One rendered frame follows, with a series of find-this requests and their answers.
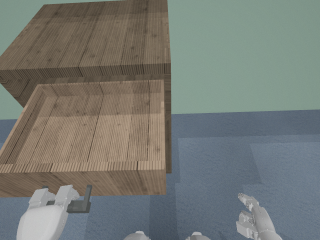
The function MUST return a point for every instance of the right robot hand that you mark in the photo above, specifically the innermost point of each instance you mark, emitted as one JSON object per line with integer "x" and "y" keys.
{"x": 250, "y": 225}

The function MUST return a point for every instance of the drawer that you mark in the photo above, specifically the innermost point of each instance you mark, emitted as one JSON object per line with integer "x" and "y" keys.
{"x": 110, "y": 135}

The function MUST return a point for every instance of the left robot hand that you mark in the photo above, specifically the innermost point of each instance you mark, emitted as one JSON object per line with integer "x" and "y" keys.
{"x": 46, "y": 222}

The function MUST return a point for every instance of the cabinet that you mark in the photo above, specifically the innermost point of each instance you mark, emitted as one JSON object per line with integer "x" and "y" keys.
{"x": 85, "y": 42}

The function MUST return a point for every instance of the robot right shin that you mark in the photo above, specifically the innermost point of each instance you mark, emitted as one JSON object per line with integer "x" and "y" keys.
{"x": 197, "y": 233}

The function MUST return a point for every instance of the handle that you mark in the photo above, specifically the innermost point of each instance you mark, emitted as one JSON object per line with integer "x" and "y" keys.
{"x": 76, "y": 206}

